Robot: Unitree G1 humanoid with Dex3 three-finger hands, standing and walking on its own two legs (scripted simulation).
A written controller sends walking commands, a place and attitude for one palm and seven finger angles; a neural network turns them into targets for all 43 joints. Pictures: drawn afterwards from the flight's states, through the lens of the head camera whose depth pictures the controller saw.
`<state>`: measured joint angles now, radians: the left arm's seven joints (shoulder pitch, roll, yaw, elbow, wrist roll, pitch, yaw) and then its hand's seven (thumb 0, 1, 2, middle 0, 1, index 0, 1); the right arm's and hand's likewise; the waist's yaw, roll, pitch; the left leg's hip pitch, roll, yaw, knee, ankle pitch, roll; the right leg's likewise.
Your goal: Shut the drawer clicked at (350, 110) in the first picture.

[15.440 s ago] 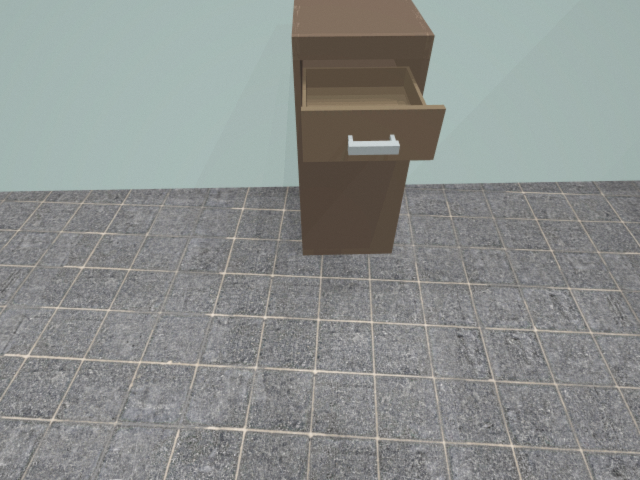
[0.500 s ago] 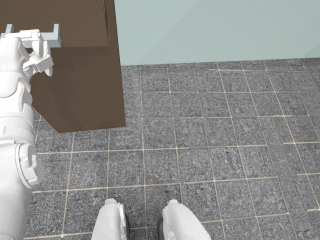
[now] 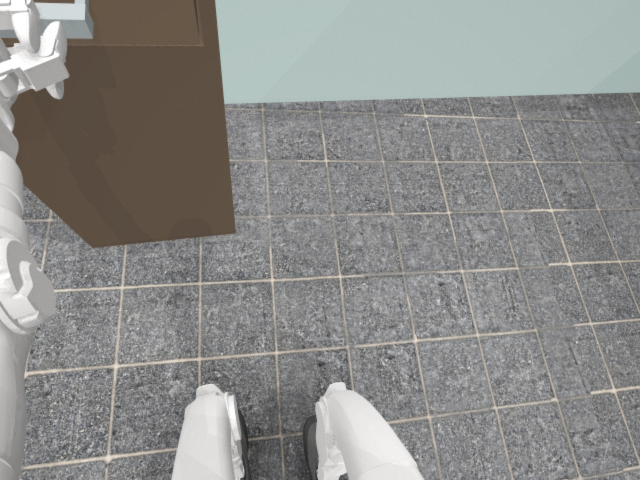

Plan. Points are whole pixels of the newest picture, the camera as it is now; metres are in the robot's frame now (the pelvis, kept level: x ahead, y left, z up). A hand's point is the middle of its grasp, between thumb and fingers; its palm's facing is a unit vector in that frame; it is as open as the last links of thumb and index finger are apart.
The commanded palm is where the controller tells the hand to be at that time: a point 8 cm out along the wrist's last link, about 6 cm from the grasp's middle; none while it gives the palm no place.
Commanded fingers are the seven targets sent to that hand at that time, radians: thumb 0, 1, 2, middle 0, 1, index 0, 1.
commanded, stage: push the drawer shut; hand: left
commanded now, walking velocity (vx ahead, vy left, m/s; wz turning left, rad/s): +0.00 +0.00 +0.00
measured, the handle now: (27, 6) +0.64 +0.25 +0.09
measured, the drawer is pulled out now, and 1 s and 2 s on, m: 0.00 0.00 0.00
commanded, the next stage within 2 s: pull the fist back off the drawer in 0.12 s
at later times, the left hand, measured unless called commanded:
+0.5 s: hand (47, 53) +0.57 +0.22 +0.09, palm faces +0.04 -1.00 -0.05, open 3.2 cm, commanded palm +0.57 +0.23 +0.09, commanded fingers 0.00 0.90 0.90 -1.40 -1.60 -1.40 -1.60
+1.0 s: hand (52, 69) +0.55 +0.22 +0.09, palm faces +0.08 -1.00 -0.04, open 3.2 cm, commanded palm +0.53 +0.24 +0.09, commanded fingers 0.00 0.90 0.90 -1.40 -1.60 -1.40 -1.60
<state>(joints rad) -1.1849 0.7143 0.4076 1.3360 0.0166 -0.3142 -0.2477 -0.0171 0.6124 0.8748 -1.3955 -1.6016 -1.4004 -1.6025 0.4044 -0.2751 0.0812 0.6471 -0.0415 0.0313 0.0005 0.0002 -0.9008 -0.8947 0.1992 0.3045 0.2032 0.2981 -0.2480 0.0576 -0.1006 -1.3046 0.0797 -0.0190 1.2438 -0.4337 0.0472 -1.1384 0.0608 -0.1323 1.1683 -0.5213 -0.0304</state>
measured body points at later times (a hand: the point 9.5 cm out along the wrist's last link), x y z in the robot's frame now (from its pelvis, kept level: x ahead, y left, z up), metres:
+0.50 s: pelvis -0.02 +0.01 -0.01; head +0.16 +0.06 +0.40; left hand +0.56 +0.28 +0.10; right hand -0.06 -0.25 -0.09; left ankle +0.07 +0.09 -0.62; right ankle +0.01 -0.11 -0.62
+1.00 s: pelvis +0.01 +0.01 +0.02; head +0.17 +0.04 +0.44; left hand +0.54 +0.27 +0.10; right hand +0.00 -0.25 -0.08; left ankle +0.07 +0.09 -0.62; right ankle +0.01 -0.11 -0.62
